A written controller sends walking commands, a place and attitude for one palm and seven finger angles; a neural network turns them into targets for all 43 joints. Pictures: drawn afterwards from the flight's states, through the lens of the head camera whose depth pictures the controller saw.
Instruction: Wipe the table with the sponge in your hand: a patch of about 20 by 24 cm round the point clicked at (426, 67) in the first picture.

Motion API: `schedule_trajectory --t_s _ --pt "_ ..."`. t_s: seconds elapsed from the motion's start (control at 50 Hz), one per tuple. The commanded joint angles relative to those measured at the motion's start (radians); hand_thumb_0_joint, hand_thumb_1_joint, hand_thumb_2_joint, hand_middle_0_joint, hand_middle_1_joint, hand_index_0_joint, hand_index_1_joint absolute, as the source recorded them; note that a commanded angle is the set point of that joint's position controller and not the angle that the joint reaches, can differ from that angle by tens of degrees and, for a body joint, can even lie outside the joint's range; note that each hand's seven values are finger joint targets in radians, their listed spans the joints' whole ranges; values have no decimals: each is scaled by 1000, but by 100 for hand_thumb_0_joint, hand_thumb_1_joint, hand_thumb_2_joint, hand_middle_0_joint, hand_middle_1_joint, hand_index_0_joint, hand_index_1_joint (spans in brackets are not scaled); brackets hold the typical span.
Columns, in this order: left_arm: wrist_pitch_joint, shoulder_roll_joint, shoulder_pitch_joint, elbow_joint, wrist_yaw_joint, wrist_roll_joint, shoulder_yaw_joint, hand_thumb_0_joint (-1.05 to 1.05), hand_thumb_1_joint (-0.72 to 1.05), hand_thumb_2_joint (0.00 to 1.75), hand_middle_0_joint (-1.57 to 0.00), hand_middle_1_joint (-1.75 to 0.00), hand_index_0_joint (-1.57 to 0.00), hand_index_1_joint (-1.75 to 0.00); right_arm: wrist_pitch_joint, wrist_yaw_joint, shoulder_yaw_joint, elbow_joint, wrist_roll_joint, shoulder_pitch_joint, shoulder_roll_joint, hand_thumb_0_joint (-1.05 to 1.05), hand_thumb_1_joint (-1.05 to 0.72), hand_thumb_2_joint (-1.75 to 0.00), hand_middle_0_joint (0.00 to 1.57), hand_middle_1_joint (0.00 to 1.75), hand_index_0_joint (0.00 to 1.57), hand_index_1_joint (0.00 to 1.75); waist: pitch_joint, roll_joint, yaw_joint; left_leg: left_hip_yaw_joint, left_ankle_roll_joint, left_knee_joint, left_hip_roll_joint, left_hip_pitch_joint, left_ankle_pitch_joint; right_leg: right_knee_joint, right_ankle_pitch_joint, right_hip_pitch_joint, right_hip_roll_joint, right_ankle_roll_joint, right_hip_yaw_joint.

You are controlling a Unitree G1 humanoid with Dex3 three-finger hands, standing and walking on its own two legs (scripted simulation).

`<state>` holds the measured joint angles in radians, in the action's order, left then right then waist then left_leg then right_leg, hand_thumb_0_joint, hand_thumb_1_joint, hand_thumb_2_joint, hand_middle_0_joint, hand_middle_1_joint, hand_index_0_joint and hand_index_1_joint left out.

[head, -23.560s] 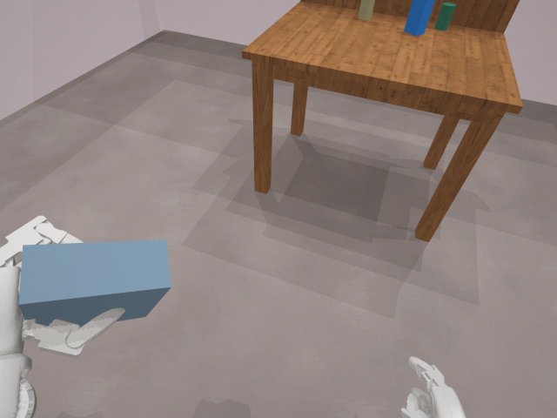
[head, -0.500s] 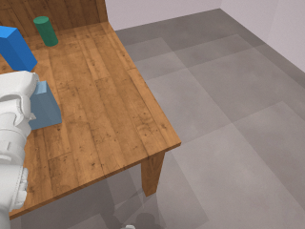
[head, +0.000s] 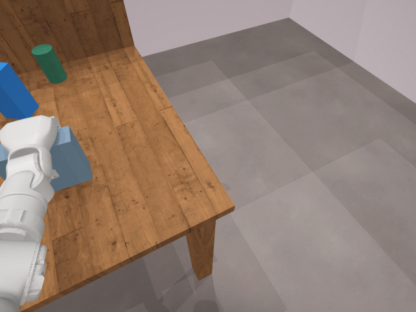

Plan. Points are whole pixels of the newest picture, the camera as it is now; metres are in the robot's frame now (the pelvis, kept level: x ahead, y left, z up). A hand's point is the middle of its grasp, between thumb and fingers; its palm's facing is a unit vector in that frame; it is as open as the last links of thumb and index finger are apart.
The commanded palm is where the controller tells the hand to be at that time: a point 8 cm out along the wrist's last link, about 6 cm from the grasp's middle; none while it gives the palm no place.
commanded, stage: wipe back along the middle lane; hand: left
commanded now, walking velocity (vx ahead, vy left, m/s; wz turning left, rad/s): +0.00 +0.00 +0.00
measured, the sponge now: (51, 170) +0.40 +0.35 +0.01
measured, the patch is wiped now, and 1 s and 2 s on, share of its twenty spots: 0.55 0.80 0.85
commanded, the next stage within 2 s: slide across to the third lane in 1.48 s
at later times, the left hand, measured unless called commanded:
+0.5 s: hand (48, 171) +0.37 +0.32 +0.06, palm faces -0.03 +0.00 -1.00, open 9.3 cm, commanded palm +0.32 +0.30 +0.09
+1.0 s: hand (51, 195) +0.32 +0.29 +0.06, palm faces -0.01 -0.01 -1.00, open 9.3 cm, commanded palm +0.28 +0.27 +0.09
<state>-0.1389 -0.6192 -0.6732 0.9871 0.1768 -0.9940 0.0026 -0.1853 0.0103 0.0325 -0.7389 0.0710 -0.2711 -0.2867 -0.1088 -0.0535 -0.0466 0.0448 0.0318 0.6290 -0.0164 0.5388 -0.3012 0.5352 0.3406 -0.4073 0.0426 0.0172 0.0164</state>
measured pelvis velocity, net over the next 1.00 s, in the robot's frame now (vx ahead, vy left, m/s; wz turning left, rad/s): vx -0.01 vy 0.00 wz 0.01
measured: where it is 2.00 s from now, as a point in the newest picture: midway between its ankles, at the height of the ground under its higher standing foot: outside the picture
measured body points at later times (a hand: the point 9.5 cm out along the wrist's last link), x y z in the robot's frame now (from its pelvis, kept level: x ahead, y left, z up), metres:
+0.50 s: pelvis +0.00 +0.01 +0.00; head +0.03 -0.01 +0.45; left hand +0.36 +0.31 +0.11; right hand +0.14 -0.24 -0.12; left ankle +0.00 +0.10 -0.73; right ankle -0.06 -0.12 -0.73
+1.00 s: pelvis -0.01 +0.00 +0.01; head +0.00 -0.02 +0.46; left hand +0.31 +0.29 +0.11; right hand +0.16 -0.24 -0.11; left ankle +0.00 +0.10 -0.73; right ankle -0.06 -0.12 -0.73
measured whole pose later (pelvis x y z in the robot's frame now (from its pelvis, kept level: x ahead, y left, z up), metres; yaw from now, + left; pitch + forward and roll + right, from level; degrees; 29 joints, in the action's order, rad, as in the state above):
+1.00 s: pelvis -0.01 +0.00 +0.01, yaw +1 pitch +4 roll -1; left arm -0.41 -0.44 -0.25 0.41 0.17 -0.95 -0.14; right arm -0.21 0.00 0.01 -0.66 0.09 -0.14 -0.28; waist -0.09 -0.08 0.02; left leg 0.04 0.04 0.57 -0.04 0.36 -0.28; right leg 0.51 0.34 -0.25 0.02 0.01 0.01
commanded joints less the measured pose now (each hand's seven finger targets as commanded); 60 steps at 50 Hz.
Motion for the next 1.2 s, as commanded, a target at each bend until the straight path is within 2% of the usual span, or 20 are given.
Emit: schedule_trajectory --t_s 0.0,0.02,0.16,0.22,0.24,0.44,0.52,0.54,0.6,0.62,0.64,0.68,0.72,0.76,0.92,0.94,0.96,1.06,1.12,1.18 --pt "-9 -145 -136 -164 -10 10 14 0 10 130 -120 -160 -120 -160 20 -3 51 109 2 -2 -160 0 -90 -90 20 30 20 30 -296 29 12 -20 34 -24 -13 -247 457 -32 -530 142 8 39 3" --pt "-11 -141 -121 -190 -13 21 24 0 10 130 -120 -160 -120 -160 20 -2 50 112 4 12 -158 0 -90 -90 20 30 20 30 -298 1 23 -12 31 -32 -7 -267 493 -31 -528 136 6 44 3" --pt "-82 -74 -30 -207 -19 34 -22 0 10 130 -120 -160 -120 -160 8 -3 45 122 12 48 -158 0 -90 -90 20 30 20 30 -194 66 14 -10 28 -67 -13 -248 400 -52 -445 119 7 40 20" --pt "-99 -82 -37 -254 -25 32 -14 0 10 130 -120 -160 -120 -160 6 -6 41 134 12 76 -158 0 -90 -90 20 30 20 30 -211 30 28 -2 23 -79 -11 -274 402 -56 -422 120 6 49 16" --pt "-103 -28 -25 -278 -27 37 -60 0 10 130 -120 -160 -120 -160 6 -6 42 142 11 77 -148 0 -90 -90 20 30 20 30 -224 27 19 -2 23 -75 -12 -297 419 -53 -421 120 8 45 22" --pt "-162 60 150 -438 -19 69 -79 0 10 130 -120 -160 -120 -160 0 2 37 181 10 143 -134 0 -90 -90 20 30 20 30 -220 66 41 21 5 -77 2 -338 488 -49 -423 137 10 42 34" --pt "-208 3 214 -485 -12 87 -17 0 10 130 -120 -160 -120 -160 -2 -3 28 190 12 183 -140 0 -90 -90 20 30 20 30 -190 78 67 10 7 -100 -7 -302 425 -61 -429 181 8 46 28" --pt "-216 52 199 -496 -14 87 -66 0 10 130 -120 -160 -120 -160 -2 -4 24 192 14 188 -132 0 -90 -90 20 30 20 30 -177 77 51 8 7 -102 -9 -306 420 -59 -424 176 6 43 35" --pt "-235 47 256 -521 -18 91 -53 0 10 130 -120 -160 -120 -160 3 -5 21 200 14 200 -129 0 -90 -90 20 30 20 30 -164 89 64 7 9 -109 -10 -306 402 -66 -415 188 8 45 37" --pt "-239 14 279 -538 -19 88 -23 0 10 130 -120 -160 -120 -160 2 -6 19 201 13 213 -137 0 -90 -90 20 30 20 30 -170 66 77 7 8 -112 -11 -303 397 -65 -414 197 7 48 26" --pt "-240 69 274 -558 -24 91 -74 0 10 130 -120 -160 -120 -160 4 -7 16 210 15 215 -126 0 -90 -90 20 30 20 30 -166 78 63 6 9 -114 -12 -307 393 -63 -408 199 5 43 35" --pt "-247 83 270 -571 -28 86 -90 0 10 130 -120 -160 -120 -160 6 -8 15 211 17 221 -126 0 -90 -90 20 30 20 30 -144 75 61 11 10 -120 -10 -306 356 -69 -363 173 9 45 38" --pt "-254 50 271 -579 -27 82 -59 0 10 130 -120 -160 -120 -160 6 -11 16 209 14 233 -130 0 -90 -90 20 30 20 30 -131 47 70 9 10 -124 -11 -305 333 -73 -345 168 11 51 28" --pt "-253 106 280 -598 -30 83 -107 0 10 130 -120 -160 -120 -160 11 -11 16 215 16 237 -121 0 -90 -90 20 30 20 30 -138 68 62 8 12 -119 -14 -310 324 -69 -338 169 10 47 34" --pt "-268 94 322 -634 -37 84 -95 0 10 130 -120 -160 -120 -160 18 -15 11 222 17 267 -124 0 -90 -90 20 30 20 30 -123 75 75 7 14 -129 -14 -291 274 -71 -312 174 10 50 19" --pt "-270 144 305 -650 -40 90 -143 0 10 130 -120 -160 -120 -160 21 -15 10 228 20 263 -117 0 -90 -90 20 30 20 30 -120 75 62 4 18 -128 -18 -296 266 -68 -307 176 9 46 26" --pt "-271 129 302 -639 -39 86 -129 0 10 130 -120 -160 -120 -160 22 -16 12 220 19 261 -119 0 -90 -90 20 30 20 30 -106 90 60 2 18 -124 -15 -294 260 -69 -309 166 10 46 26" --pt "-266 156 413 -698 -43 99 -136 0 10 130 -120 -160 -120 -160 33 -8 13 237 18 276 -114 0 -90 -90 20 30 20 30 -132 94 75 -7 21 -112 -20 -296 301 -60 -381 209 7 44 16" --pt "-275 111 471 -728 -42 107 -84 0 10 130 -120 -160 -120 -160 34 -7 10 241 16 295 -117 0 -90 -90 20 30 20 30 -120 91 95 -7 20 -122 -20 -280 301 -64 -399 225 6 45 2" --pt "-276 167 511 -769 -39 107 -131 0 10 130 -120 -160 -120 -160 42 0 12 245 18 295 -109 0 -90 -90 20 30 20 30 -106 100 86 -8 19 -116 -18 -290 318 -56 -407 215 6 41 15"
